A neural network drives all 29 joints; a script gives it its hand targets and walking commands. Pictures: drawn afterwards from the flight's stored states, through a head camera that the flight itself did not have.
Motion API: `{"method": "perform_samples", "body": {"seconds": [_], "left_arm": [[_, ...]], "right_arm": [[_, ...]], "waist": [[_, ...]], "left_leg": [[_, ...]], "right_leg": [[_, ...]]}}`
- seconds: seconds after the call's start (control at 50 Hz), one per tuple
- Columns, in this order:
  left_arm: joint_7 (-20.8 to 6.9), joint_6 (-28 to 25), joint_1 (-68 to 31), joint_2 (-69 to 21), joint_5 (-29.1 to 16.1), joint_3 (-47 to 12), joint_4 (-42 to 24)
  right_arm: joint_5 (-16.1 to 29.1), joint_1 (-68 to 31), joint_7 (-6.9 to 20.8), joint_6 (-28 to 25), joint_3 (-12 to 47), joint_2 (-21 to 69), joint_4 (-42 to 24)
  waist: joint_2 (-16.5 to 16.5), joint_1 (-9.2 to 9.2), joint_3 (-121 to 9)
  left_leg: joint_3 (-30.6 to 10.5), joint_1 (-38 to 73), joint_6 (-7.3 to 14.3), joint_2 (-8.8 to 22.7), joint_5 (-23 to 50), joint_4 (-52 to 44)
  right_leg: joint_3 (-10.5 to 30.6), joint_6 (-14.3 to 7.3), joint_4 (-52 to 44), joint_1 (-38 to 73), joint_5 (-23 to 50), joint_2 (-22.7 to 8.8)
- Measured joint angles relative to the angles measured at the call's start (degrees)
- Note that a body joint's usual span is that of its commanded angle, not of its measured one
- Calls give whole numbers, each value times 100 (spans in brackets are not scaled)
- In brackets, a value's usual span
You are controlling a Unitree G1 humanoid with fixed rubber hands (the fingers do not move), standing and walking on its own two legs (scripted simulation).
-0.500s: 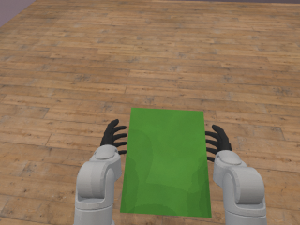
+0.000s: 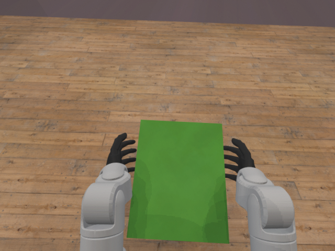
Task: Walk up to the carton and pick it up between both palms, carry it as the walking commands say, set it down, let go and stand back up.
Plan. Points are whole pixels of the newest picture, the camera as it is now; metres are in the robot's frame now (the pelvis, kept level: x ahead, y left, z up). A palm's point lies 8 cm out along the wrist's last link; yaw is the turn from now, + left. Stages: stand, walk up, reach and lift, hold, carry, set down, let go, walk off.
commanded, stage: carry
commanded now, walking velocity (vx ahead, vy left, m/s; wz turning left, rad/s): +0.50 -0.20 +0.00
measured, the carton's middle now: (177, 181) +0.30 +0.01 +0.01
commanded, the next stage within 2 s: none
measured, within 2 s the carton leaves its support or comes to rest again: neither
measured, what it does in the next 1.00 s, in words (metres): walks ahead, turning right: right foot, then left foot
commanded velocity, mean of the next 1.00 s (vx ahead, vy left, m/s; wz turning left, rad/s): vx -0.22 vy -0.01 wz -0.58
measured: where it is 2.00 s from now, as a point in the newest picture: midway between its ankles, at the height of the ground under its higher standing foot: outside the picture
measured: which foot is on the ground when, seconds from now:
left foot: down 0.00-0.12, up 0.14-0.50, down 0.52-0.88, up 0.90-1.00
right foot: up 0.00-0.08, down 0.10-0.56, up 0.58-0.84, down 0.86-1.00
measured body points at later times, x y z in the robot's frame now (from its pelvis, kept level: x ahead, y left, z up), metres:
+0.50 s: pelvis +0.24 -0.09 -0.02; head +0.28 -0.08 +0.43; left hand +0.56 -0.01 +0.07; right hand +0.51 -0.27 +0.07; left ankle +0.33 -0.01 -0.73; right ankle +0.21 -0.16 -0.75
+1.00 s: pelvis +0.21 -0.10 -0.02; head +0.24 -0.12 +0.43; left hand +0.54 -0.13 +0.06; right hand +0.40 -0.36 +0.05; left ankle +0.28 +0.02 -0.68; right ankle +0.20 -0.21 -0.75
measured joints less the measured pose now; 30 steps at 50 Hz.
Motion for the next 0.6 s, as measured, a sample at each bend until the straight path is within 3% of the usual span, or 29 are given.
{"method": "perform_samples", "body": {"seconds": [0.08,0.1,0.12,0.14,0.18,0.22,0.3,0.38,0.52,0.56,0.6], "left_arm": [[-21,91,-67,-10,-50,-30,-108],[-29,108,-119,-21,-62,-25,-68],[-41,74,-166,-33,-80,-40,47],[-47,56,-222,-46,-95,-52,169],[-41,55,-295,-64,-123,-39,339],[-46,46,-290,-65,-145,4,347],[-73,-47,-271,-58,-164,72,61],[-125,-141,-283,-61,-121,78,-123],[-131,16,-315,-69,-12,62,36],[-119,48,-324,-64,15,115,139],[-88,60,-310,-64,37,176,176]], "right_arm": [[-94,-88,-32,69,-54,15,-65],[-128,-128,-41,85,-89,20,-39],[-168,-188,-50,68,-171,26,49],[-200,-241,-56,55,-262,35,134],[-198,-296,-66,70,-379,50,210],[-164,-286,-105,68,-344,49,201],[-105,-273,-160,-92,-215,48,11],[-91,-305,-164,-199,-188,56,-145],[-107,-244,-69,-88,-208,42,-28],[-104,-251,-34,-77,-190,46,116],[-85,-319,-16,-59,-177,60,238]], "waist": [[-14,95,-65],[-32,140,-79],[97,219,-69],[160,284,-25],[177,291,163],[145,254,380],[94,226,711],[72,174,726],[-163,-19,330],[-338,-69,223],[-329,-51,247]], "left_leg": [[-136,458,-410,291,-622,369],[-196,405,-433,405,-899,884],[-328,115,-346,624,-981,1729],[-639,-348,-273,626,-1186,2772],[-1055,-1333,-129,285,-1586,4479],[-1014,-2079,-38,-21,-1468,5083],[-783,-2959,38,-389,-953,4519],[-794,-3383,105,-580,-322,3895],[-700,-2786,246,-635,721,2418],[-497,-2536,560,-667,524,2201],[-327,-2460,748,-592,301,2227]], "right_leg": [[-369,-101,-801,409,381,132],[-452,-143,-917,583,613,182],[-534,-222,-604,545,457,288],[-557,-301,-319,488,88,344],[-549,-406,-218,545,-268,368],[-507,-344,-509,765,-194,403],[-271,-493,-1021,1167,-147,607],[75,-494,-845,1295,-415,807],[617,-400,181,1405,-1311,1045],[721,-240,811,1179,-1375,985],[659,-2,1879,728,-2071,919]]}}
